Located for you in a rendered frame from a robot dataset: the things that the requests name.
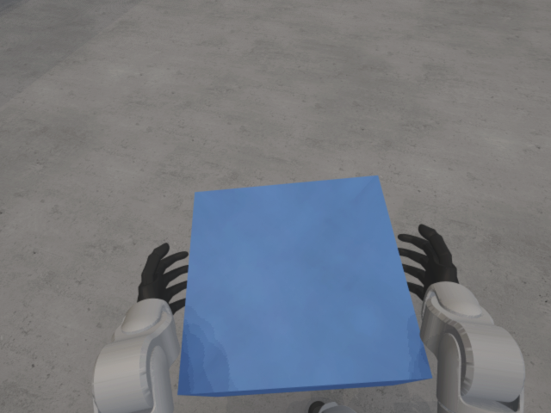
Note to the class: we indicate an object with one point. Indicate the right robot forearm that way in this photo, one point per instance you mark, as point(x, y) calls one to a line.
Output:
point(480, 368)

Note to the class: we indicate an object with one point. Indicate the robot left hand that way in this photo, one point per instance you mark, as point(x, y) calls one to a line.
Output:
point(154, 281)

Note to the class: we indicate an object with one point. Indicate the carton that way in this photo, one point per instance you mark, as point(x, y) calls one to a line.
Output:
point(296, 287)

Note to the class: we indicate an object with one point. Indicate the left robot forearm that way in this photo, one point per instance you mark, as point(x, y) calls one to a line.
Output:
point(131, 374)

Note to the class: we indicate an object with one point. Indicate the robot right hand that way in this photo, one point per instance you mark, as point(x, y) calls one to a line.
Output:
point(437, 262)

